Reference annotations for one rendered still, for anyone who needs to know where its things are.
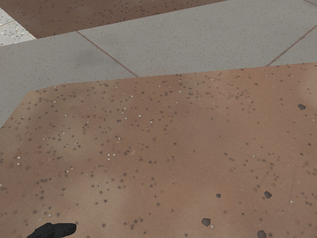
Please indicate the left robot hand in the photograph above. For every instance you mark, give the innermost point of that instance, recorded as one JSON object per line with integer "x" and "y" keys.
{"x": 57, "y": 230}

